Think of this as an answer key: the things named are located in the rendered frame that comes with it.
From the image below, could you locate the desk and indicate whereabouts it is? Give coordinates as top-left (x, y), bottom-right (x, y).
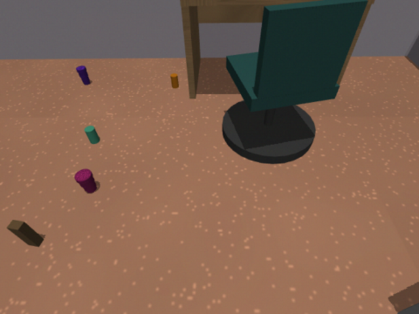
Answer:
top-left (180, 0), bottom-right (375, 99)

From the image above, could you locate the office chair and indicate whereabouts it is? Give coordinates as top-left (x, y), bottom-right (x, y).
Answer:
top-left (222, 0), bottom-right (368, 164)

